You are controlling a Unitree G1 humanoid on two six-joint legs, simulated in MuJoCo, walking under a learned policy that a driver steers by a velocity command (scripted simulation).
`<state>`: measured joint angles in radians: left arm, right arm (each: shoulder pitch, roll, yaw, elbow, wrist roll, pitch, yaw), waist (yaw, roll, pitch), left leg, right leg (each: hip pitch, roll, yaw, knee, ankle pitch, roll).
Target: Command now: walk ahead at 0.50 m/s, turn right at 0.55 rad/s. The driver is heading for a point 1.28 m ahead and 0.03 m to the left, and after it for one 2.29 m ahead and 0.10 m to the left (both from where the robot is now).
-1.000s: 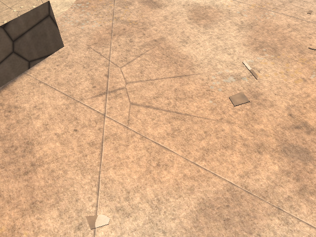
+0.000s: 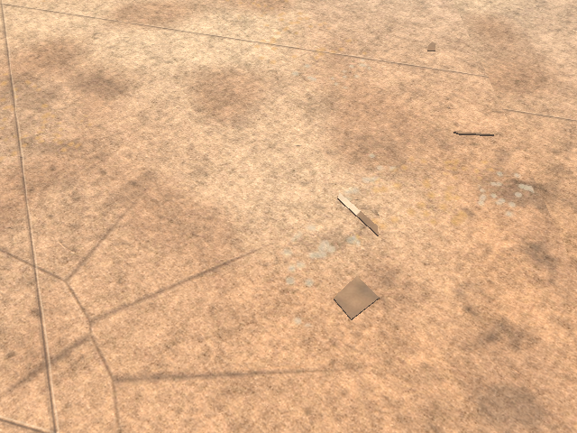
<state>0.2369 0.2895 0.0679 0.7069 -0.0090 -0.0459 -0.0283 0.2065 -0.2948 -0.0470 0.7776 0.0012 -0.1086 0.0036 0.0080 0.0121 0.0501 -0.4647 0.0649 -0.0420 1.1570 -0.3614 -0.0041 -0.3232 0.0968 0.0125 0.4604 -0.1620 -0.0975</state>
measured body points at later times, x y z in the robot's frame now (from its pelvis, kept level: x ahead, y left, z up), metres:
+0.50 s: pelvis +0.29 +0.06 +0.01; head +0.31 +0.07 +0.45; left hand +0.44 +0.31 -0.11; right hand +0.33 -0.23 -0.10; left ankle +0.33 +0.15 -0.74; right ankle +0.24 -0.08 -0.66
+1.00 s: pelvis +0.55 -0.05 +0.00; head +0.57 -0.06 +0.45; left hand +0.72 +0.20 -0.09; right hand +0.58 -0.34 -0.13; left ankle +0.53 +0.11 -0.65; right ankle +0.58 -0.14 -0.74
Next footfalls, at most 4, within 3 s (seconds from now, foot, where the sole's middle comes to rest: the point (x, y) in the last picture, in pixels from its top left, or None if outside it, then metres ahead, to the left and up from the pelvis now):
0.32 left None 0.37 0.14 -0.77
0.84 right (371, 363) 0.62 -0.15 -0.77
1.38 left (285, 251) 0.94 0.06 -0.77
1.84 right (340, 170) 1.24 -0.11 -0.77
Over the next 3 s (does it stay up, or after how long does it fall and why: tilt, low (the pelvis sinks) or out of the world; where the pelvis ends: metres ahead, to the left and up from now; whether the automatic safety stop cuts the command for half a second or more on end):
stays up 1.21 0.01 0.00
